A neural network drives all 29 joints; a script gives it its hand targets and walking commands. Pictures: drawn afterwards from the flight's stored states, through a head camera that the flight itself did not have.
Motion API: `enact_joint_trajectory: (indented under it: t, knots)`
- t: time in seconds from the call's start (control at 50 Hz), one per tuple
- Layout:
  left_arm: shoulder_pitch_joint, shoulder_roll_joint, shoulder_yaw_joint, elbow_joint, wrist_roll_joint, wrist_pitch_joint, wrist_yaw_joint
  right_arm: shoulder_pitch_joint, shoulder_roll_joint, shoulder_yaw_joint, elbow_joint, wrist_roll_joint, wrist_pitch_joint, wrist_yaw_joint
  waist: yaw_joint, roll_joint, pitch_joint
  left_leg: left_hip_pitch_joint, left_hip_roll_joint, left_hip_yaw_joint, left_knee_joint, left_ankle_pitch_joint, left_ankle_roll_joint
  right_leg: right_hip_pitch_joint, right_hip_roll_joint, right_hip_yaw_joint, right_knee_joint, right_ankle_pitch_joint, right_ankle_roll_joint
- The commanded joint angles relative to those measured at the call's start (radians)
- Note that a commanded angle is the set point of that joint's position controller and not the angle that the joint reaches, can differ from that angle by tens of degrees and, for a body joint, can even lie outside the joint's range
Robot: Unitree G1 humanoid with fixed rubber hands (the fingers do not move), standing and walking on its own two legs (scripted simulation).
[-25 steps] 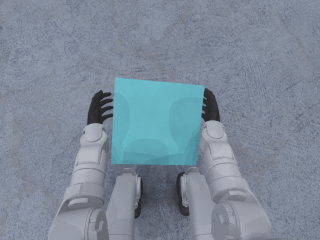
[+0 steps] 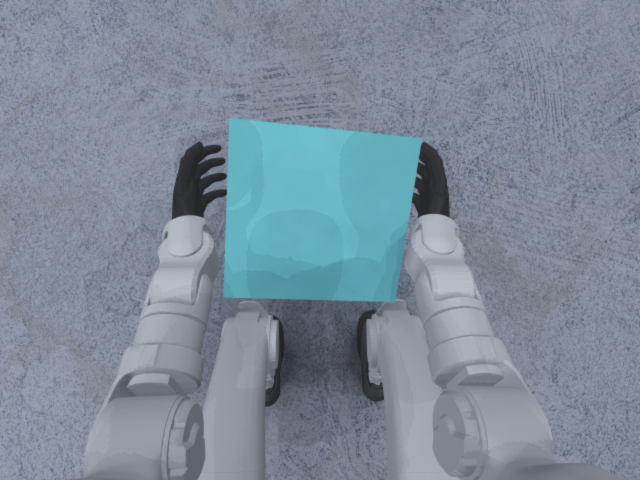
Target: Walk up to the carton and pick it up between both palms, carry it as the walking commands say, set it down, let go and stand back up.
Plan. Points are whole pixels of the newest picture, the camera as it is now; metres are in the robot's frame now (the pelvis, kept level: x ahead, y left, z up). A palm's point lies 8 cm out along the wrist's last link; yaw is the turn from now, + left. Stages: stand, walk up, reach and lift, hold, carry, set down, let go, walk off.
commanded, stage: set down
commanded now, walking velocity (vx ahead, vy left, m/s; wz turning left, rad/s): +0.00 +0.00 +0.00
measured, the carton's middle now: (307, 199) +0.44 +0.03 -0.20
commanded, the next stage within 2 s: none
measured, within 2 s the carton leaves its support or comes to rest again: neither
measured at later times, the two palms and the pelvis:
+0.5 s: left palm (204, 198) +0.44 +0.18 -0.21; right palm (404, 197) +0.44 -0.12 -0.21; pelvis -0.03 +0.00 -0.06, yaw +0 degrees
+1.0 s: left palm (220, 194) +0.46 +0.18 -0.30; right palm (395, 183) +0.48 -0.12 -0.29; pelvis -0.06 +0.00 -0.13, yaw +0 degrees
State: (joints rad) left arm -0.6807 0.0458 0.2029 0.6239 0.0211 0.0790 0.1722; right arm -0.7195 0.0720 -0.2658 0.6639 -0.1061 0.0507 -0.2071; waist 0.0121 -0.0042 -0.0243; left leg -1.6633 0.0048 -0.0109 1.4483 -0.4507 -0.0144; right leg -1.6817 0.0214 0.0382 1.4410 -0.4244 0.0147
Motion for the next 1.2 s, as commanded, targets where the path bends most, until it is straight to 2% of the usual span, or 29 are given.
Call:
enact_joint_trajectory:
  t: [0.0,0.2,0.34,0.44,0.56,0.64,0.68,0.7,0.72,0.74,0.76,0.8,0.86,0.88,0.92,0.98,1.04,1.14,1.18]
  knots:
    - [-0.652,-0.345,-0.372,-0.105,-0.142,-0.091,-0.102,-0.558,0.359,0.476,-0.139,0.125,-0.069,0.050,0.037,-0.092,-1.014,0.301,-0.160,0.059,-0.031,0.199,0.014,0.575,0.133,-0.055,-0.019,0.266,0.018]
    - [-0.817,-0.347,-0.342,-0.052,-0.154,-0.074,-0.128,-0.704,0.380,0.431,-0.082,0.128,-0.049,0.046,0.033,-0.079,-1.014,0.188,-0.154,0.071,0.031,0.099,0.013,0.499,0.133,-0.061,0.051,0.166,0.015]
    - [-0.939,-0.398,-0.363,-0.057,-0.171,-0.057,-0.151,-0.823,0.429,0.438,-0.081,0.146,-0.029,0.065,0.031,-0.063,-1.098,0.170,-0.152,0.071,0.092,0.117,0.009,0.470,0.133,-0.071,0.128,0.177,0.013]
    - [-1.034,-0.438,-0.398,-0.086,-0.190,-0.040,-0.165,-0.909,0.454,0.455,-0.104,0.165,-0.012,0.081,0.016,-0.051,-1.222,0.196,-0.149,0.069,0.150,0.146,0.006,0.474,0.129,-0.080,0.189,0.195,0.011]
    - [-1.174,-0.450,-0.484,-0.210,-0.251,-0.016,-0.159,-1.027,0.451,0.532,-0.215,0.236,0.014,0.084,0.003,-0.028,-1.574,0.363,-0.142,0.074,0.236,0.261,-0.002,0.605,0.123,-0.095,0.283,0.298,0.011]
    - [-1.287,-0.386,-0.530,-0.340,-0.304,0.014,-0.129,-1.135,0.377,0.609,-0.342,0.306,0.051,0.068,0.004,-0.017,-1.889,0.560,-0.134,0.085,0.291,0.330,-0.007,0.750,0.110,-0.105,0.336,0.346,0.011]
    - [-1.335,-0.336,-0.542,-0.385,-0.328,0.038,-0.111,-1.177,0.322,0.639,-0.383,0.333,0.082,0.056,-0.008,-0.014,-2.040,0.669,-0.127,0.089,0.312,0.335,-0.006,0.829,0.099,-0.109,0.348,0.336,0.007]
    - [-1.365,-0.339,-0.537,-0.390,-0.332,0.056,-0.114,-1.241,0.326,0.687,-0.438,0.371,0.098,0.062,0.023,-0.016,-1.993,0.681,-0.125,0.092,0.325,0.380,-0.006,0.831,0.100,-0.107,0.363,0.381,0.015]
    - [-1.373,-0.327,-0.527,-0.409,-0.331,0.059,-0.113,-1.277,0.317,0.691,-0.471,0.378,0.103,0.062,0.033,-0.024,-1.924,0.652,-0.128,0.090,0.332,0.376,0.001,0.808,0.101,-0.104,0.374,0.382,0.019]
    - [-1.414,-0.317,-0.513,-0.393,-0.327,0.060,-0.116,-1.297,0.317,0.656,-0.431,0.369,0.104,0.068,0.027,-0.022,-1.847,0.608,-0.121,0.089,0.328,0.311,0.006,0.754,0.098,-0.102,0.371,0.326,0.017]
    - [-1.426,-0.329,-0.497,-0.320,-0.318,0.062,-0.124,-1.307,0.336,0.625,-0.356,0.353,0.107,0.080,0.027,-0.030,-1.730,0.537,-0.116,0.089,0.321,0.253,0.012,0.688,0.094,-0.100,0.367,0.271,0.016]
    - [-1.437,-0.371,-0.422,-0.144,-0.270,0.059,-0.155,-1.335,0.394,0.553,-0.180,0.306,0.109,0.116,0.054,-0.045,-1.457,0.367,-0.108,0.087,0.306,0.138,0.018,0.534,0.088,-0.092,0.359,0.154,0.008]
    - [-1.440,-0.427,-0.331,0.087,-0.188,0.067,-0.222,-1.371,0.411,0.388,0.038,0.202,0.117,0.167,0.028,-0.061,-1.151,0.120,-0.101,0.087,0.312,-0.052,0.023,0.385,0.085,-0.089,0.350,-0.014,-0.003]
    - [-1.442,-0.441,-0.303,0.132,-0.163,0.071,-0.247,-1.369,0.426,0.338,0.096,0.176,0.119,0.185,0.024,-0.060,-1.074,0.061,-0.099,0.089,0.315,-0.100,0.023,0.348,0.087,-0.087,0.349,-0.062,-0.006]
    - [-1.469,-0.472,-0.266,0.154,-0.120,0.071,-0.292,-1.356,0.486,0.268,0.173,0.143,0.119,0.219,0.022,-0.050,-1.007,-0.007,-0.097,0.092,0.329,-0.124,0.019,0.299,0.096,-0.087,0.363,-0.090,-0.013]
    - [-1.516,-0.515,-0.285,0.097,-0.107,0.069,-0.339,-1.292,0.591,0.253,0.198,0.117,0.123,0.257,-0.008,-0.020,-1.086,-0.007,-0.099,0.095,0.362,-0.048,0.005,0.315,0.100,-0.103,0.403,0.009,-0.019]
    - [-1.574,-0.549,-0.367,-0.001,-0.152,0.070,-0.361,-1.260,0.646,0.296,0.171,0.125,0.134,0.269,-0.043,0.008,-1.251,0.055,-0.106,0.093,0.403,0.075,-0.008,0.373,0.098,-0.115,0.448,0.138,-0.019]
    - [-1.713,-0.530,-0.507,-0.215,-0.266,0.048,-0.338,-1.278,0.667,0.426,0.030,0.207,0.136,0.252,-0.069,0.038,-1.595,0.213,-0.115,0.090,0.474,0.288,-0.020,0.500,0.092,-0.106,0.521,0.361,-0.016]
    - [-1.725,-0.554,-0.517,-0.233,-0.322,0.036,-0.320,-1.328,0.644,0.462,-0.017,0.242,0.126,0.242,-0.079,0.033,-1.638,0.240,-0.123,0.087,0.495,0.337,-0.014,0.511,0.088,-0.101,0.541,0.403,-0.015]
